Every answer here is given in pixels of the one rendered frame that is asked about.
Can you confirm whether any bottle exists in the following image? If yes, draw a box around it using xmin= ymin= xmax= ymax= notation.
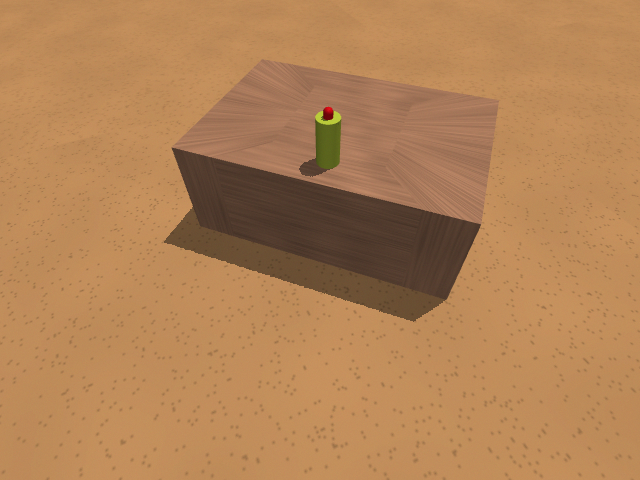
xmin=315 ymin=107 xmax=341 ymax=169

